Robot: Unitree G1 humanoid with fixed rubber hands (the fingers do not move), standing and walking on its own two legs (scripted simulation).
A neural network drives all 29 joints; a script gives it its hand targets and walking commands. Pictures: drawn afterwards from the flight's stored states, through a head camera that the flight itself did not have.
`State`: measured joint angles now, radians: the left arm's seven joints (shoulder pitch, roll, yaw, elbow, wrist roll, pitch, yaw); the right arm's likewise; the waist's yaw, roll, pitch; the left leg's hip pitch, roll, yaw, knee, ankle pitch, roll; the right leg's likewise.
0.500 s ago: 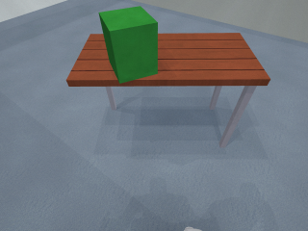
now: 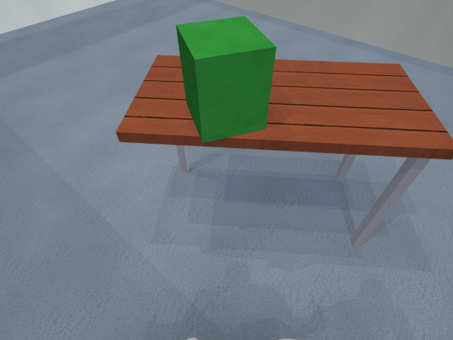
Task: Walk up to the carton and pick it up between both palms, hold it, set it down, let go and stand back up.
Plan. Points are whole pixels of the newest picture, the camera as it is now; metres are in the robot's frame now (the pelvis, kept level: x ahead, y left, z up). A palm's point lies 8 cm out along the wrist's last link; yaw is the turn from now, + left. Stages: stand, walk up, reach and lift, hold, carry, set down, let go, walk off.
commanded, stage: walk up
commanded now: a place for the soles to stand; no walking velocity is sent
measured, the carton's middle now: (223, 80) +0.79 +0.04 +0.06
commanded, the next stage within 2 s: none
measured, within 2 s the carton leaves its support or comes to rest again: neither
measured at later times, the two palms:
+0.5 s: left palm (73, 332) +0.18 +0.31 -0.09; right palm out of the picture +0.14 -0.31 -0.11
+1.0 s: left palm (87, 310) +0.21 +0.29 -0.08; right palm (418, 333) +0.18 -0.31 -0.08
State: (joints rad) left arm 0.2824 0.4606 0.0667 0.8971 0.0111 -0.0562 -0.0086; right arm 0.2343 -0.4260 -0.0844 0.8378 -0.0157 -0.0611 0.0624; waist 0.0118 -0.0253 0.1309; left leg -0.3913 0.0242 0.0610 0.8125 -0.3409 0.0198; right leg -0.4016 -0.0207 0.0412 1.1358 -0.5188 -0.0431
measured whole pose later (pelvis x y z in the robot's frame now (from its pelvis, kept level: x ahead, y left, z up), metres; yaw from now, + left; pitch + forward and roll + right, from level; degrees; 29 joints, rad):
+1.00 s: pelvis +0.10 +0.00 +0.03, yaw -4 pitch -3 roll +0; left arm 0.07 0.36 0.00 1.11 0.00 -0.05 -0.01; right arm 0.07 -0.37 -0.01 1.10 0.00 -0.02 0.01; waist 0.00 0.00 0.09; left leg -0.15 0.01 0.03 0.51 -0.30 0.00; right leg -0.23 -0.01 -0.03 0.51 -0.23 0.00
